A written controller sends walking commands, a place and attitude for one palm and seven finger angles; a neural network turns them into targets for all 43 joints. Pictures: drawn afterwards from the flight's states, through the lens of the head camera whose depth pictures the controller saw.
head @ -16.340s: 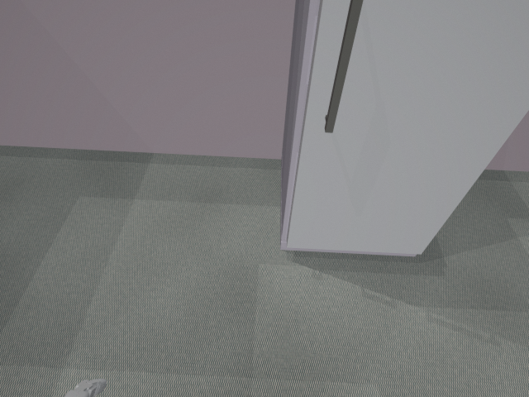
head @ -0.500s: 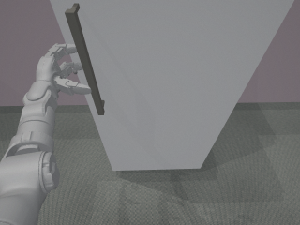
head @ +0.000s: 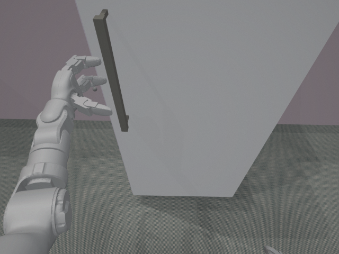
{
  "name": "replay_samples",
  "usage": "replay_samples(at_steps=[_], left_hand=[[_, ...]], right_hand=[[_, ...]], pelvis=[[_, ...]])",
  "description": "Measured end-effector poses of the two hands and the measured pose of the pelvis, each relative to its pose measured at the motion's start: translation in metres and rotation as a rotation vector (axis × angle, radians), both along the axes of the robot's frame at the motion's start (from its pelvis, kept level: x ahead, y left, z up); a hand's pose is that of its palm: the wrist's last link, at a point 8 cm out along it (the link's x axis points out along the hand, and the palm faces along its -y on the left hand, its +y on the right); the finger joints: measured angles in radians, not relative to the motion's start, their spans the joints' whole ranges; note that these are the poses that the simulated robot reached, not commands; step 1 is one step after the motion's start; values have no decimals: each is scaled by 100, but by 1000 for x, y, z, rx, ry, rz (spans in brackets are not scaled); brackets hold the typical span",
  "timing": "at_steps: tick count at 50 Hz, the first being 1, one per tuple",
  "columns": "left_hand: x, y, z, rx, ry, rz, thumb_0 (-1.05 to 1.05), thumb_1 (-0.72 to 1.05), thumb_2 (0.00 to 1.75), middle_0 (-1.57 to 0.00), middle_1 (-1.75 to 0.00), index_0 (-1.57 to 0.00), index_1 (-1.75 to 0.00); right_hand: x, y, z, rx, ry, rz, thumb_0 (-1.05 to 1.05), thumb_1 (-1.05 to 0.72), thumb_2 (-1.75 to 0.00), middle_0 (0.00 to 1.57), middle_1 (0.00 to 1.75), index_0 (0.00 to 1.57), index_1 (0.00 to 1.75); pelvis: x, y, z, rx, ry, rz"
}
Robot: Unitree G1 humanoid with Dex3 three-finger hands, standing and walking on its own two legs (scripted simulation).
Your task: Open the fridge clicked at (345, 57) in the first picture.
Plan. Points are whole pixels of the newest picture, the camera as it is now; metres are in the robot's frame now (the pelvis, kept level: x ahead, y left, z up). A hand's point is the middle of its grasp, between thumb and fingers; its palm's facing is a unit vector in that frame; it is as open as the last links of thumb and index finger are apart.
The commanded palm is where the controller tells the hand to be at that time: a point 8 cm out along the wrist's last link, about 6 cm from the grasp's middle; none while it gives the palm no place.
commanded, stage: slide the fingers in behind the handle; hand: left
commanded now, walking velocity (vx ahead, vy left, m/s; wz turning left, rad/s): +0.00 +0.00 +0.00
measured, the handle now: (116, 82) +0.51 +0.16 +0.14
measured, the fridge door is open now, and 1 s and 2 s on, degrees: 0 0 0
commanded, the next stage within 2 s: grip the handle and tug to test in 1.36 s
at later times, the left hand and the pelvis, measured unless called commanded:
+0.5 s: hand (111, 85) +0.46 +0.16 +0.17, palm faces +0.01 -1.00 +0.02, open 14.0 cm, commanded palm +0.43 +0.21 +0.17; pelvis +0.01 -0.01 +0.00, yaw -1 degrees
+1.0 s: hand (116, 89) +0.44 +0.14 +0.17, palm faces +0.02 -1.00 +0.00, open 14.1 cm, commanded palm +0.42 +0.19 +0.17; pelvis +0.00 -0.01 +0.00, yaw +1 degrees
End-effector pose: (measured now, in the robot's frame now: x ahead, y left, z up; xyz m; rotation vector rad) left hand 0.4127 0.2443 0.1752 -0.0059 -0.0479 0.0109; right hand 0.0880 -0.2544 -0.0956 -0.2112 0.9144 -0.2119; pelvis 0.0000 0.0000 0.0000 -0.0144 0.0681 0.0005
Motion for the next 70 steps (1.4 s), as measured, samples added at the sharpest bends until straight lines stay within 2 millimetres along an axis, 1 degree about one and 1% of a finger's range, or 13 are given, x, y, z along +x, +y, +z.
replay_samples(at_steps=[6,10,14,22,26,29,33,38,44,50,55,62,70], left_hand=[[2,-13,-4,-11,47,-11,-1,-50,30,-30,-120,-30,-121],[8,-19,-8,-15,58,7,-1,-50,30,-30,-120,-30,-120],[14,-23,-7,-7,45,14,-1,-50,30,-30,-120,-30,-120],[25,-29,-7,-3,52,3,-1,-50,30,-30,-120,-30,-120],[26,-33,-7,-15,41,0,-1,-50,30,-30,-120,-30,-120],[22,-34,-5,-18,20,3,-1,-50,30,-30,-120,-30,-120],[16,-35,-8,-13,26,6,-1,-50,30,-30,-120,-30,-120],[6,-36,-9,-4,41,16,-1,-50,30,-30,-120,-29,-120],[5,-40,-6,-1,53,27,-1,-50,30,-27,-118,-27,-119],[7,-47,-4,1,49,12,-1,-50,30,-27,-119,-27,-119],[13,-49,-4,-20,51,8,-1,-50,30,-28,-120,-28,-120],[16,-45,-7,10,48,12,-1,-50,30,-30,-120,-29,-120],[15,-54,-5,-10,32,-12,-1,-50,30,-30,-120,-30,-120]], right_hand=[[14,4,1,6,-28,21,1,-90,-90,20,30,20,30],[15,6,1,13,-31,23,1,-90,-90,20,30,20,30],[10,7,-1,18,-15,19,1,-90,-90,20,30,20,30],[-12,0,-9,25,57,-19,1,-90,-90,20,30,20,30],[-19,-5,-11,25,77,-39,1,-90,-90,20,30,20,30],[-19,-8,-10,25,75,-49,1,-90,-90,20,30,20,30],[-13,-11,-8,25,60,-47,1,-90,-90,20,30,20,30],[2,-11,-4,22,20,-30,1,-90,-90,20,30,20,30],[20,-7,0,21,-23,3,1,-90,-90,20,30,20,30],[27,-1,-1,29,-31,31,1,-90,-90,20,30,20,30],[22,1,-2,35,-21,24,1,-90,-90,20,30,20,30],[4,0,-6,36,19,-2,1,-90,-90,20,30,20,30],[-11,-2,-10,33,59,-23,1,-90,-90,20,30,20,30]], pelvis=[[-1,1,0,0,-5,10],[-2,0,0,3,1,6],[-2,-2,0,4,7,4],[4,-5,0,5,19,-4],[8,-6,0,6,20,-13],[11,-7,1,7,15,-20],[12,-9,1,7,5,-19],[9,-10,2,6,-8,-11],[5,-11,2,6,-13,2],[3,-11,2,7,-9,10],[3,-11,1,8,-6,5],[4,-9,1,7,-1,-1],[5,-6,1,6,-4,-5]])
